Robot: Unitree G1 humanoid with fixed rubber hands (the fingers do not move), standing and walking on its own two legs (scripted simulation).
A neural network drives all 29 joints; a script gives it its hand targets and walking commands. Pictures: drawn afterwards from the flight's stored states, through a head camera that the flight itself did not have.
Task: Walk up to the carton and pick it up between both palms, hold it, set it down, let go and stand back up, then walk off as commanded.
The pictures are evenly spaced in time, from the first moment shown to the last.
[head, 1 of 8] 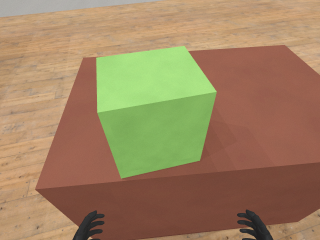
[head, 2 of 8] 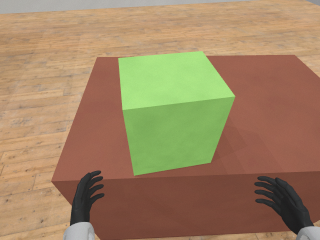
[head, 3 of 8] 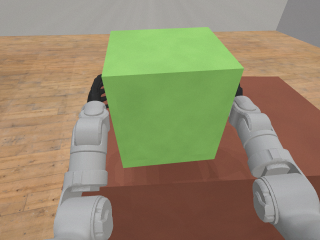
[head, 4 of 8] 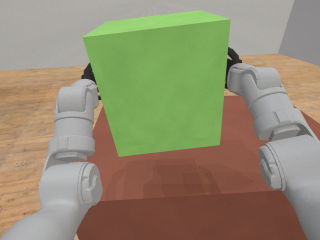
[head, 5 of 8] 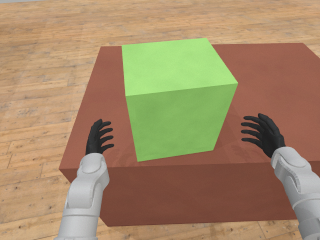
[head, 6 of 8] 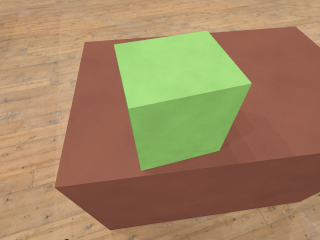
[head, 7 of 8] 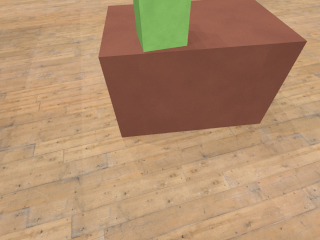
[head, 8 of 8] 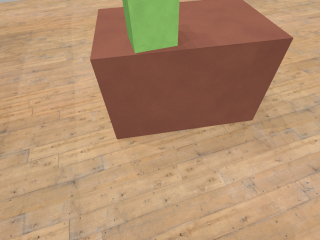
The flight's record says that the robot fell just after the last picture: no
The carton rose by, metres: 0.24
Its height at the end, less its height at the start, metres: +0.00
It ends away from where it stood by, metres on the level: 0.01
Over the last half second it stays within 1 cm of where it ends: yes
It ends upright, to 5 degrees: yes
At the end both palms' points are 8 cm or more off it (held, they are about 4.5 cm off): yes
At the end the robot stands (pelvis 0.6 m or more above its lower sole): yes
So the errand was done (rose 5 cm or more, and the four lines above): yes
